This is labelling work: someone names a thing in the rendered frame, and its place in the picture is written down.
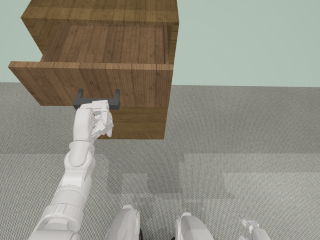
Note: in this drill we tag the left robot thigh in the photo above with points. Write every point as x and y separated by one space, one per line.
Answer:
125 225

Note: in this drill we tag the handle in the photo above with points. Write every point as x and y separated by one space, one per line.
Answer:
114 103

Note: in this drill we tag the robot left shin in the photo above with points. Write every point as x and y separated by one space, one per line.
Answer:
128 206

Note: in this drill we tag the robot right hand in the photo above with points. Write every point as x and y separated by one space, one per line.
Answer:
253 228

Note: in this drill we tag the cabinet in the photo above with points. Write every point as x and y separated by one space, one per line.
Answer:
129 122

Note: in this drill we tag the robot left hand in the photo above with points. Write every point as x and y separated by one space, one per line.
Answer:
85 121

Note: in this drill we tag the robot left upper arm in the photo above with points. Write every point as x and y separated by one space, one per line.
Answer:
51 234

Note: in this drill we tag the drawer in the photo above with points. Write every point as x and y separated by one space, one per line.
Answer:
100 58

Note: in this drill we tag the left robot forearm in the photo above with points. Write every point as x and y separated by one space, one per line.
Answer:
65 211

